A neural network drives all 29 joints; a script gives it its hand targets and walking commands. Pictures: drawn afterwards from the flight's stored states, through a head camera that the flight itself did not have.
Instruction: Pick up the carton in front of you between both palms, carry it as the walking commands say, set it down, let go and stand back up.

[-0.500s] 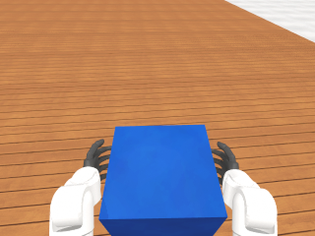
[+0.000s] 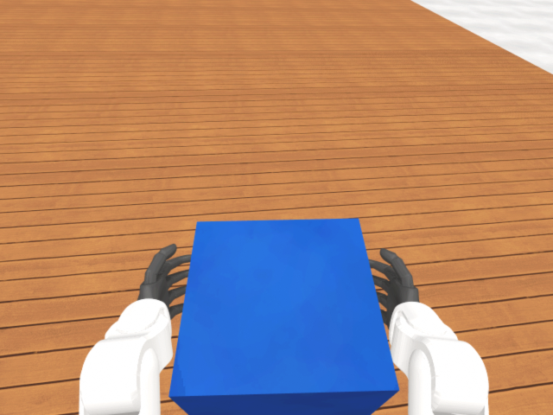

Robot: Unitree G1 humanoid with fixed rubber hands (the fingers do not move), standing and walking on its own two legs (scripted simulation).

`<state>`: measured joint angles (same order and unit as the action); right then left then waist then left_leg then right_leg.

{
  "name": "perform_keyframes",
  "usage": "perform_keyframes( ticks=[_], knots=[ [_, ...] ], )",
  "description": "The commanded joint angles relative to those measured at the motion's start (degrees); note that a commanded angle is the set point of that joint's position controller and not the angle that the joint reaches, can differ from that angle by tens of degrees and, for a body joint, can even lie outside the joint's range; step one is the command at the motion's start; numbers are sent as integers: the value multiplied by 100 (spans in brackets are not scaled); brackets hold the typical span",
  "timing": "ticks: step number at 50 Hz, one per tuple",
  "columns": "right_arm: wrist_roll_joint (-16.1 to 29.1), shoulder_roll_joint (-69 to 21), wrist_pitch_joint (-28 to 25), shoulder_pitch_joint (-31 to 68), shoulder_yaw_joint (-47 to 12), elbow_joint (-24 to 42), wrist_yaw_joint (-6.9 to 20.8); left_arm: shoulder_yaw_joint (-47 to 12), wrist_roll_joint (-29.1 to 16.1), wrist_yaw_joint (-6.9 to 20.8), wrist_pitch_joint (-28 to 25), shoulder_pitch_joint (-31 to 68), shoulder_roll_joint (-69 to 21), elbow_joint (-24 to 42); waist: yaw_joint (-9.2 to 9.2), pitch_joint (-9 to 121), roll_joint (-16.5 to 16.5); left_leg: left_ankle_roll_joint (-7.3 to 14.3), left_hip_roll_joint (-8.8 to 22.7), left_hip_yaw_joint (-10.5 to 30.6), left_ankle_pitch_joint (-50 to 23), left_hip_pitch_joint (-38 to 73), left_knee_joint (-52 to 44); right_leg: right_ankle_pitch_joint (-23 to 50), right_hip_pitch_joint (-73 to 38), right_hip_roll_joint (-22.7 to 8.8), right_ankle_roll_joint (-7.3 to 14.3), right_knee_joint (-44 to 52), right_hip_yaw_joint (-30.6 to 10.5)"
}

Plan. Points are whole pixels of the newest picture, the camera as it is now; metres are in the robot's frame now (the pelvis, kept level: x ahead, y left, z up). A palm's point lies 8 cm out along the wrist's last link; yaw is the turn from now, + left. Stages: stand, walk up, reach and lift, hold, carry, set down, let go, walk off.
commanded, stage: carry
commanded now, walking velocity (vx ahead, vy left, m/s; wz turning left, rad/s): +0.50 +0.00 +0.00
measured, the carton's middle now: (279, 332) +0.24 +0.00 +0.03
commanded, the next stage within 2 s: none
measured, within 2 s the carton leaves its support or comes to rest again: neither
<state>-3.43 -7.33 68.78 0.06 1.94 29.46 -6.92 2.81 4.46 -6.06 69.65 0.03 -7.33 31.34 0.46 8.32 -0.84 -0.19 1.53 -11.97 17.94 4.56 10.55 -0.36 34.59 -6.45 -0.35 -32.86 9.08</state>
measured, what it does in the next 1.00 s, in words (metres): walks ahead: right foot, then left foot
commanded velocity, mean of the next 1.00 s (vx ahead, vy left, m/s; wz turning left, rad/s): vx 0.01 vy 0.00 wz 0.00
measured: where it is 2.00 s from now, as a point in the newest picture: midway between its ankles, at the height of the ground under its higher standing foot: outside the picture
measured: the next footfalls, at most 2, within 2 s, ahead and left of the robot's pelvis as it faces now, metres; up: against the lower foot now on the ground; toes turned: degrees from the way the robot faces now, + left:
right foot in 0.08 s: +0.25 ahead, -0.12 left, +0.00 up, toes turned -6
left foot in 0.46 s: +0.34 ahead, +0.09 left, +0.00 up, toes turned -13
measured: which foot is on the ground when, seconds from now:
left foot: down 0.00-0.10, up 0.12-0.44, down 0.46-1.00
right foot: up 0.00-0.06, down 0.08-1.00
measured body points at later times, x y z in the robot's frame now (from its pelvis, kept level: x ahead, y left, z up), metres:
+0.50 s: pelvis +0.25 -0.02 +0.00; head +0.24 -0.03 +0.45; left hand +0.51 +0.13 +0.10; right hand +0.51 -0.17 +0.10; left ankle +0.31 +0.09 -0.74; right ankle +0.22 -0.11 -0.74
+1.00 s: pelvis +0.30 -0.01 -0.01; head +0.28 -0.01 +0.44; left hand +0.56 +0.14 +0.08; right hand +0.56 -0.16 +0.08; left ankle +0.31 +0.09 -0.74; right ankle +0.22 -0.11 -0.74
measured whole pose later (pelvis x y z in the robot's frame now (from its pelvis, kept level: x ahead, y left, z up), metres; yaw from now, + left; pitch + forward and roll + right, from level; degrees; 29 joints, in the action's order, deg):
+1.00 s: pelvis +0.30 -0.01 -0.01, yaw -1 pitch +3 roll +0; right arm -4.3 -7.3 69.7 2.3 3.2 25.6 -7.0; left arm 3.7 4.6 -5.7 69.8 2.7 -7.3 26.1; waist 0.1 7.3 -0.6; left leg 1.3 3.7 -11.9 16.4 -18.9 32.4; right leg -23.3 9.4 -4.0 -1.0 -29.9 9.3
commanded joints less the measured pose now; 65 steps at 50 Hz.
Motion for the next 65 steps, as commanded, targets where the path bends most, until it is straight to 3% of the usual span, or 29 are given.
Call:
perform_keyframes(
  ticks=[1,3,4,5,6,7,8,9,10,11,12,16,19,22,23,24,25,26,29,32,37,43,53,59,65],
  knots=[
    [1767,-4054,167,2368,-3509,339,911,-3726,-1868,800,152,2372,-4161,175,33,-260,979,532,1325,315,-2901,96,27,0,-218,145,183,451,222],
    [1783,-4033,250,2536,-3507,380,878,-3616,-1881,798,215,2310,-4105,71,-116,159,912,283,1071,-142,-4273,-127,1387,-253,-1665,622,212,779,702],
    [1788,-4010,286,2559,-3505,393,863,-3537,-1857,804,233,2268,-4100,14,-196,605,535,66,791,-253,-3829,-796,2592,-276,-2937,539,180,833,533],
    [1811,-4063,324,2633,-3573,475,844,-3464,-1813,821,240,2320,-4051,-27,-248,1360,-561,-250,378,-86,-2125,-2395,4355,113,-4644,-1094,720,860,-1589],
    [1829,-4137,348,2609,-3628,564,865,-3487,-1894,848,211,2234,-4210,-139,-223,1750,-1935,-416,-350,270,838,-3440,5851,1381,-5144,-1937,1384,1577,-3384],
    [1869,-4405,312,2683,-3734,472,901,-3506,-1958,905,183,2162,-4432,-75,-175,1651,-1454,-267,-145,935,1167,-3759,6463,2682,-4959,-1886,1396,1483,-2914],
    [1897,-4704,246,2700,-3798,436,947,-3586,-2010,963,121,2229,-4735,-14,-171,1696,-1030,-126,86,1113,1051,-3743,6486,3398,-4672,-1707,1249,1291,-2247],
    [1935,-5001,168,2760,-3882,424,986,-3656,-2027,1017,48,2315,-5020,4,-151,1578,-561,-39,367,1180,802,-3652,6059,3402,-4249,-1537,992,1275,-1671],
    [1951,-5248,92,2781,-3941,423,1013,-3702,-2035,1058,-21,2377,-5247,26,-125,1514,-432,-27,529,1202,475,-3479,5469,3060,-3908,-1370,791,1472,-1308],
    [1942,-5397,22,2791,-3992,437,1019,-3749,-2064,1092,-86,2432,-5380,49,-99,1503,-499,-34,507,1062,275,-3217,4926,2791,-3709,-1194,611,1565,-962],
    [1909,-5486,-40,2707,-4026,425,1012,-3778,-2088,1124,-138,2415,-5432,80,-94,1522,-584,-51,425,928,193,-2995,4431,2692,-3588,-1092,568,1639,-745],
    [1773,-5468,-179,2403,-4087,506,944,-3833,-2121,1208,-227,2229,-5280,209,-74,1463,-799,-155,197,533,-85,-2507,2757,2982,-3364,-902,695,1499,-111],
    [1821,-5215,-116,2511,-4088,733,924,-3801,-2076,1182,-190,2117,-5022,309,-127,1383,-924,-172,204,360,-807,-2295,2208,2419,-3228,-841,659,1377,-18],
    [1818,-4847,52,2513,-3967,632,952,-3708,-1934,1107,-60,2137,-4722,195,-81,1048,-571,-188,325,235,-2236,-1621,1034,1214,-2752,-559,354,1001,64],
    [1809,-4676,127,2510,-3885,545,960,-3658,-1871,1073,-6,2159,-4596,92,-86,1023,-422,-185,608,366,-2515,-1282,1017,773,-2521,-526,234,824,-6],
    [1783,-4464,199,2530,-3778,434,964,-3598,-1802,1033,54,2161,-4448,-44,-122,1039,13,-96,1077,748,-3905,-911,1335,72,-2128,-373,88,555,23],
    [1767,-4382,236,2582,-3711,265,979,-3608,-1771,997,122,2213,-4352,-57,-124,1055,408,151,1268,874,-4513,-802,1629,-365,-2050,-238,-35,686,-175],
    [1752,-4400,250,2470,-3613,18,995,-3606,-1778,977,190,2286,-4284,-61,-94,969,685,238,1257,985,-3970,-1096,1581,-635,-2195,-213,-56,773,-244],
    [1694,-4582,247,2389,-3429,-319,1036,-3719,-1835,980,231,2546,-4476,-246,-70,792,591,184,1063,838,-4029,-1406,1645,145,-2462,-309,-54,594,-297],
    [1772,-4849,174,2595,-3487,-187,1043,-3840,-1965,1002,160,2740,-4785,-168,-65,1103,432,187,992,747,-4220,-1189,1874,575,-2550,-294,-79,493,-285],
    [1850,-5018,96,2693,-3645,64,1015,-3842,-1986,1006,74,2617,-4974,-119,-63,1350,177,233,964,700,-4385,-1083,2082,894,-2670,-265,-101,374,-252],
    [1883,-4966,77,2648,-3755,227,1018,-3788,-1911,998,35,2438,-4929,-66,-63,1327,57,207,898,636,-3994,-1198,2170,1139,-2739,-291,-75,349,-273],
    [1584,-4748,-98,2528,-3678,-258,1176,-3770,-1655,1144,-155,2402,-4724,-476,-51,869,67,171,884,646,-2992,-1392,1919,475,-2538,-330,-17,612,-371],
    [1349,-4586,-537,2809,-3464,-809,1301,-3567,-1423,1262,-585,2699,-4593,-1028,-53,604,66,176,868,694,-2169,-1479,1640,-372,-2336,-326,50,876,-447],
    [1082,-4476,-1029,2899,-3185,-1372,1372,-3205,-1070,1313,-1068,2700,-4465,-1669,-47,652,53,177,871,712,-1891,-1473,1536,-694,-2269,-314,91,975,-485]
  ],
)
